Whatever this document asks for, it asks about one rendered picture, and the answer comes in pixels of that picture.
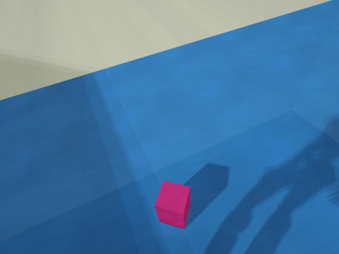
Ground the carton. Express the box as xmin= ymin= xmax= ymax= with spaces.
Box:
xmin=155 ymin=181 xmax=191 ymax=229

